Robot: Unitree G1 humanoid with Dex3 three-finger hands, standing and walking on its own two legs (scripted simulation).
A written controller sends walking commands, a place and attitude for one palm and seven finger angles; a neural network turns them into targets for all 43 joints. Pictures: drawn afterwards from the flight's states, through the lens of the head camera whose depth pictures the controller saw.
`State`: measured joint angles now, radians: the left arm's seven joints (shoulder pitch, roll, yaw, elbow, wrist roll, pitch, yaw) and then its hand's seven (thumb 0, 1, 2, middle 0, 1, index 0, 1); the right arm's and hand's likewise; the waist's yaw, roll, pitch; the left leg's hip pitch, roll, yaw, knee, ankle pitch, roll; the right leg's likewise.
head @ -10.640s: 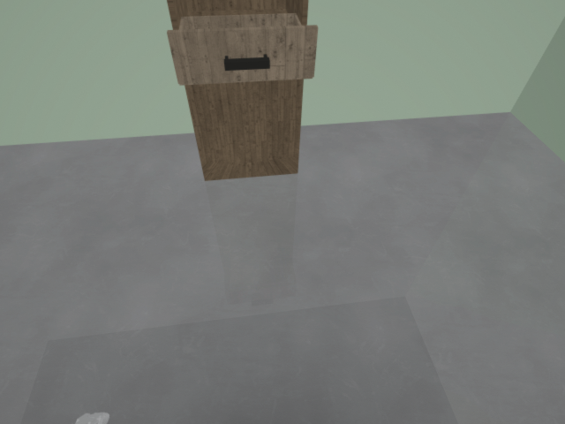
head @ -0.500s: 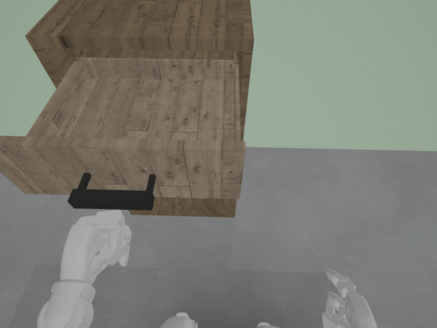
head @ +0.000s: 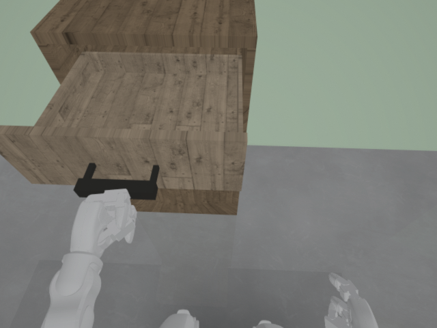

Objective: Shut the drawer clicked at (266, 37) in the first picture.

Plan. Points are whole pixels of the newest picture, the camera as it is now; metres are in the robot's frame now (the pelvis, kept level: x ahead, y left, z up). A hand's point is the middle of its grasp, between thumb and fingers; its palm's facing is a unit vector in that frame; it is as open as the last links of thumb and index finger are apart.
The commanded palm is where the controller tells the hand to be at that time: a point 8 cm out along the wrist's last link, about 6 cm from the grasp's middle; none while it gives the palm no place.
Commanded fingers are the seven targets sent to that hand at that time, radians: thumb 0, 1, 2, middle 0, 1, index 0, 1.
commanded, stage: push the drawer shut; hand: left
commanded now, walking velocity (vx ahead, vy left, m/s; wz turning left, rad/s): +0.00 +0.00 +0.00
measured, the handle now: (120, 179) +0.37 +0.20 +0.06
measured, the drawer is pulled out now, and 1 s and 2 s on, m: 0.28 0.16 0.03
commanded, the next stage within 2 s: none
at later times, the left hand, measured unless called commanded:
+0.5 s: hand (137, 191) +0.34 +0.16 +0.06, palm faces -0.01 -1.00 -0.05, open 3.1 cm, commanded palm +0.34 +0.22 +0.06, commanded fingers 0.00 0.90 0.90 -1.40 -1.60 -1.40 -1.60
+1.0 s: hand (144, 162) +0.41 +0.16 +0.06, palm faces +0.00 -1.00 -0.05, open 3.1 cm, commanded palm +0.40 +0.21 +0.06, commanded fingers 0.00 0.90 0.90 -1.40 -1.60 -1.40 -1.60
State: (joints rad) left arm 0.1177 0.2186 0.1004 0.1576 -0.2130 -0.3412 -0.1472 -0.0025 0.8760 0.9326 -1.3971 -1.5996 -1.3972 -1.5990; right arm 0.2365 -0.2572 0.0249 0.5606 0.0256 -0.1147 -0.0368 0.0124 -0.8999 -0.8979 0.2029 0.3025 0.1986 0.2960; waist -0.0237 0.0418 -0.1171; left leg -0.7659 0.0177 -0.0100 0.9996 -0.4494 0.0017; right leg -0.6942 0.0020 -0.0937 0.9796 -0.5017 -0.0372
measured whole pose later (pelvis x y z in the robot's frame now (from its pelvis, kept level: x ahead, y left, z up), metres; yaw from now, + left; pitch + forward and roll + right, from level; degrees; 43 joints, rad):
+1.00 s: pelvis -0.01 +0.01 +0.00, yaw -1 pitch +15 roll -1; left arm -0.50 0.28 0.20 0.81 -0.14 -0.42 -0.11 0.00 0.83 0.93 -1.40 -1.60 -1.40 -1.60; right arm 0.30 -0.25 0.02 0.65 0.02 -0.02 -0.02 0.01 -0.90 -0.90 0.20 0.30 0.20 0.30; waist -0.08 0.02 -0.11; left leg -0.83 0.02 0.01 0.99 -0.42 0.02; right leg -0.76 0.00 -0.07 0.97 -0.46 -0.02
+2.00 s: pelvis -0.01 +0.01 -0.02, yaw -3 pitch +23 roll -3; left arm -0.97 0.52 0.39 1.24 -0.03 -0.40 -0.15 0.03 0.80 0.91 -1.40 -1.60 -1.40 -1.60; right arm 0.40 -0.27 0.04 0.65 -0.03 0.06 0.01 0.00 -0.90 -0.90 0.20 0.30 0.20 0.30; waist -0.21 0.04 -0.11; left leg -1.03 0.05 0.00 1.08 -0.45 0.02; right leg -0.95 0.04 -0.08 1.01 -0.46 -0.02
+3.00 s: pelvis -0.03 +0.02 -0.04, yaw -4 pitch +27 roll -6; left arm -1.26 0.68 0.37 1.37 0.04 -0.30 -0.12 0.06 0.72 0.94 -1.40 -1.60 -1.40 -1.60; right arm 0.45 -0.27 0.09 0.64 -0.06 0.02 0.02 0.00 -0.90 -0.90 0.20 0.30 0.20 0.30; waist -0.29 0.05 -0.09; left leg -1.22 0.06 -0.04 1.17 -0.43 0.03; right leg -1.11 0.04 -0.11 1.07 -0.43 -0.02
